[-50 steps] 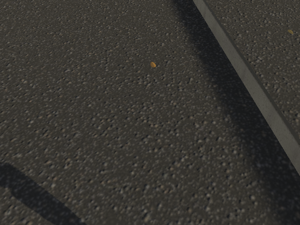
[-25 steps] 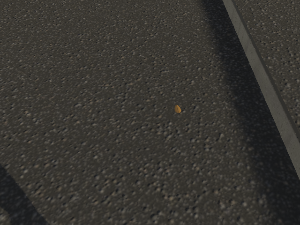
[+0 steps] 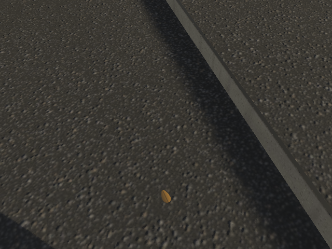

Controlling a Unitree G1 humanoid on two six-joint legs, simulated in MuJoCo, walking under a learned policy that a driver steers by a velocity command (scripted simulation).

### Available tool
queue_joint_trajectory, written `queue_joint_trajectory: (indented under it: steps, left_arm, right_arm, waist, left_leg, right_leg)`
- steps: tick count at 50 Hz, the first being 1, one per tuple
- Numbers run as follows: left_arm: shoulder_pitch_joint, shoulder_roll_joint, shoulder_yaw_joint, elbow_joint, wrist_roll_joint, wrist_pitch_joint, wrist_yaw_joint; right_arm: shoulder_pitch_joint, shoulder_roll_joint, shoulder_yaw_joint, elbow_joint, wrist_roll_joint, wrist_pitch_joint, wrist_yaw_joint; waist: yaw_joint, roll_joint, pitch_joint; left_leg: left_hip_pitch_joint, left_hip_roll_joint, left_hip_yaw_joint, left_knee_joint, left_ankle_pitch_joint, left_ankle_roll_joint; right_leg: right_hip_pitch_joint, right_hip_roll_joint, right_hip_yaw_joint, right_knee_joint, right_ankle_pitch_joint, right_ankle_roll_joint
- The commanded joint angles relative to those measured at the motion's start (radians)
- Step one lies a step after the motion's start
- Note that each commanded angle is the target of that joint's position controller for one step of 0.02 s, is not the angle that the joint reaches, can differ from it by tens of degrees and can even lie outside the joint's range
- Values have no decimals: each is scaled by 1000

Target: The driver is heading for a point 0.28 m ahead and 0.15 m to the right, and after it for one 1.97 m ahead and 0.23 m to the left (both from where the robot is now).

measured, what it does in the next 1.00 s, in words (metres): walks ahead: right foot, then left foot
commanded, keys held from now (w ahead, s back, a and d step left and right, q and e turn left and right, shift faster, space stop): w+e+shift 0.10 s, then e+shift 0.16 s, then q+shift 0.74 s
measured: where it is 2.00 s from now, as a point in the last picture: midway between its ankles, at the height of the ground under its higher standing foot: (170, 248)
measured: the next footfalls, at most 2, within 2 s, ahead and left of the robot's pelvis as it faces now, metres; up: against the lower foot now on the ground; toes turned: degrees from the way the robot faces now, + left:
right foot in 0.22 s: +0.43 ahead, -0.09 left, +0.00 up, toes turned -13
left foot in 0.78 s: +0.59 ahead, +0.10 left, +0.00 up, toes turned +2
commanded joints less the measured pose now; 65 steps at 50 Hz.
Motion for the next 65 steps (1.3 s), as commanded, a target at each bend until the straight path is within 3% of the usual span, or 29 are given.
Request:
queue_joint_trajectory:
  steps: [1, 5, 7, 9, 10, 11, 12, 13, 14, 15, 16, 19, 23, 30, 37, 39, 40, 41, 42, 43, 44, 45, 49, 53, 60, 62, 63, 64, 65]
  left_arm:
    - [-31, 19, 3, -60, 8, -6, -11]
    - [-142, 2, -3, -123, 9, -28, -58]
    - [-164, 40, 16, -151, 19, -41, -86]
    - [104, 105, 53, -102, 18, -26, -95]
    - [372, 191, 93, -40, 21, -6, -77]
    - [440, 195, 94, -3, 16, 9, -40]
    - [314, 233, 79, -54, 81, 0, -29]
    - [281, 241, 85, -109, 109, -6, -30]
    - [206, 200, 81, -152, 91, -9, -32]
    - [101, 155, 66, -168, 54, -13, -34]
    - [30, 111, 46, -183, 48, -18, -32]
    - [22, 63, 19, -135, 69, -35, -29]
    - [53, 85, 21, -78, 83, -29, 0]
    - [0, 101, 33, -77, 74, 42, 43]
    - [-65, 130, 51, -99, 40, 75, 57]
    - [-91, 129, 53, -100, 28, 69, 60]
    - [-99, 110, 47, -133, 52, 56, 51]
    - [-84, 28, 22, -176, 99, 45, 29]
    - [-91, 75, 26, -154, 75, 29, 11]
    - [-121, 97, 31, -155, 48, 24, 5]
    - [-133, 89, 34, -144, 49, 28, 13]
    - [-145, 96, 38, -144, 57, 36, 23]
    - [-130, 63, 36, -128, 46, 49, 30]
    - [-144, 70, 40, -115, 42, 50, 36]
    - [-121, 109, 55, -100, 43, 20, 14]
    - [-73, 114, 60, -89, 45, 11, 4]
    - [-60, 123, 65, -86, 50, 11, 3]
    - [-71, 174, 73, -106, 67, 17, 6]
    - [-66, 234, 84, -99, 93, 28, 10]
  right_arm:
    - [-113, -93, -5, -86, -7, -30, -23]
    - [-64, -150, -4, -84, -5, -10, -56]
    - [-36, -195, -11, -97, -10, 19, -88]
    - [-91, -258, -28, -129, -3, 47, -120]
    - [-185, -269, -33, -161, -3, 48, -112]
    - [-230, -187, -19, -179, 21, 32, -75]
    - [-90, -4, 30, -249, 3, -3, -43]
    - [-52, -84, 30, -279, 19, -34, -23]
    - [-112, -144, 16, -292, 41, -39, -22]
    - [-145, -144, 11, -289, 42, -24, -33]
    - [-131, -153, 5, -265, 36, 3, -43]
    - [-72, -124, -1, -233, 29, 69, -64]
    - [-119, -93, 2, -234, 33, 79, -76]
    - [-253, -119, -22, -313, 37, 93, -33]
    - [-196, -102, -33, -358, 40, 96, 17]
    - [-31, -147, -61, -319, 33, 87, 5]
    - [38, -268, -100, -328, 24, 86, -22]
    - [44, -351, -108, -347, -8, 83, -30]
    - [3, -287, -95, -383, -13, 85, -25]
    - [-81, -263, -91, -402, 7, 90, -26]
    - [-150, -231, -85, -415, 39, 104, -32]
    - [-194, -205, -76, -432, 57, 120, -40]
    - [-210, -222, -85, -453, 34, 148, -69]
    - [-223, -238, -91, -466, 38, 165, -90]
    - [-273, -226, -80, -498, 28, 181, -81]
    - [-298, -210, -68, -501, 34, 181, -77]
    - [-285, -192, -60, -496, 35, 181, -75]
    - [-222, -144, -43, -487, 20, 181, -71]
    - [-203, -154, -45, -514, 26, 172, -70]
  waist:
    - [46, 61, 138]
    - [29, 50, 161]
    - [45, 72, 116]
    - [190, 168, -28]
    - [325, 179, -133]
    - [329, -31, -98]
    - [110, -344, -155]
    - [135, -171, -430]
    - [126, 15, -378]
    - [64, 190, -210]
    - [27, 234, -138]
    - [0, 132, -74]
    - [42, 22, -116]
    - [119, -23, -75]
    - [86, -42, -60]
    - [-7, 14, -120]
    - [-32, 202, -160]
    - [43, 420, -284]
    - [-1, 257, -397]
    - [19, 169, -311]
    - [50, 71, -217]
    - [69, 66, -162]
    - [87, 152, -152]
    - [74, 189, -165]
    - [49, 256, -159]
    - [75, 244, -153]
    - [79, 209, -141]
    - [45, 36, -154]
    - [11, -237, -91]
  left_leg:
    - [-198, 236, -36, -209, 375, 2]
    - [-25, 261, 72, -161, 724, -75]
    - [45, 253, 102, 4, 1145, -111]
    - [7, 296, 80, 346, 1470, -109]
    - [-124, 295, 40, 630, 1394, -105]
    - [-271, 111, 50, 1046, 384, -122]
    - [-671, -40, -130, 1418, -374, -140]
    - [-691, -19, -339, 1476, -330, -96]
    - [-677, 36, -345, 1371, -256, -53]
    - [-680, 95, -297, 1263, -197, -53]
    - [-625, 144, -278, 1204, -159, -68]
    - [-426, 214, -254, 990, -95, -109]
    - [-499, 198, -255, 736, 124, -127]
    - [-684, 216, -199, 548, 183, -135]
    - [-602, 152, -94, 391, 21, -56]
    - [-320, 77, -88, 187, 244, 17]
    - [-104, 228, -368, 145, 735, 106]
    - [156, 440, -766, 170, 1106, 310]
    - [203, 439, -760, 151, 966, 320]
    - [125, 393, -659, 138, 821, 275]
    - [29, 334, -590, 118, 681, 220]
    - [-58, 301, -560, 95, 583, 190]
    - [-145, 223, -545, 84, 545, 152]
    - [-161, 203, -605, 98, 403, 123]
    - [-175, 190, -702, 159, 380, 106]
    - [-212, 166, -708, 200, 363, 87]
    - [-256, 131, -692, 230, 255, 60]
    - [-333, 43, -601, 388, -63, 15]
    - [-496, -118, -429, 580, -404, -49]
  right_leg:
    - [28, 2, -40, -129, 206, 5]
    - [26, 61, -173, -344, 270, -29]
    - [155, 168, -310, -442, 265, -40]
    - [474, 251, -327, -424, 169, -52]
    - [771, 219, -213, -447, 178, -101]
    - [892, 139, -81, -624, 341, -136]
    - [1115, -29, 337, -493, 779, -293]
    - [1185, -157, 600, -645, 564, -408]
    - [1070, -155, 577, -734, 360, -371]
    - [847, -128, 476, -783, 245, -315]
    - [665, -124, 404, -801, 298, -284]
    - [362, -32, 146, -826, 523, -225]
    - [505, 4, -68, -812, 653, -159]
    - [754, -92, -115, -807, 427, -143]
    - [809, -153, -166, -644, 558, -85]
    - [699, -57, -256, -393, 592, 4]
    - [453, 55, -283, -114, 205, 89]
    - [123, 262, -172, 174, -625, 143]
    - [94, 220, 38, 262, -609, 119]
    - [65, 193, 36, 236, -526, 105]
    - [51, 167, 21, 163, -455, 110]
    - [67, 152, 16, 86, -406, 118]
    - [165, 202, 7, -131, -314, 158]
    - [202, 220, 38, -266, -250, 174]
    - [351, 204, 41, -479, -237, 146]
    - [481, 186, 13, -642, -131, 121]
    - [568, 148, 23, -731, -27, 99]
    - [660, -29, 201, -779, 56, 32]
    - [655, -197, 429, -829, 233, -145]
Keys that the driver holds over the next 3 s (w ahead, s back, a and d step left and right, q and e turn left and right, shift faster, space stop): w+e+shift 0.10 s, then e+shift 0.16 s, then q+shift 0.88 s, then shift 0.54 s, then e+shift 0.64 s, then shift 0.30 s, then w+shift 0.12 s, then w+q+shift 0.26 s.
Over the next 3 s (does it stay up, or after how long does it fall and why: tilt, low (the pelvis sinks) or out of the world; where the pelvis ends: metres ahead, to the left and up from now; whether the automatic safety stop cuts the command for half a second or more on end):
stays up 0.75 -0.07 0.00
